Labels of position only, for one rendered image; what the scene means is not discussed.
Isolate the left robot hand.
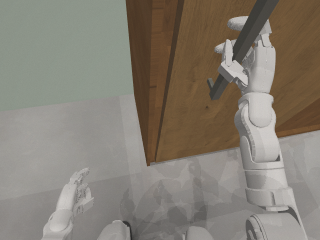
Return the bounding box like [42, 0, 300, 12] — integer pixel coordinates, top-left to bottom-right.
[55, 167, 94, 217]

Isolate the wardrobe door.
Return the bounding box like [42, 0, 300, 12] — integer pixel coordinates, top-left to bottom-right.
[154, 0, 320, 163]
[274, 98, 320, 133]

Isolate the right robot forearm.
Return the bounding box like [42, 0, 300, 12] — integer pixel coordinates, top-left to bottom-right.
[234, 92, 308, 240]

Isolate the right robot hand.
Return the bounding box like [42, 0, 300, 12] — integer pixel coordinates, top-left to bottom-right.
[214, 16, 276, 96]

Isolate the handle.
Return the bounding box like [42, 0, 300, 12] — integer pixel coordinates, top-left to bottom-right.
[207, 0, 279, 100]

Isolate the robot left thigh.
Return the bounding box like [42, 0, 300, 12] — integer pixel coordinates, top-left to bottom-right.
[97, 222, 131, 240]

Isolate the left robot forearm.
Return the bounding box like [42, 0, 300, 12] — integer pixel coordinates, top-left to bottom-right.
[41, 209, 74, 240]

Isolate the robot right upper arm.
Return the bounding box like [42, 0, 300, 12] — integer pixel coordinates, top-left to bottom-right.
[245, 212, 306, 240]

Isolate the left robot shin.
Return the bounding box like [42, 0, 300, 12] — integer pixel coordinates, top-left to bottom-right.
[112, 220, 124, 224]

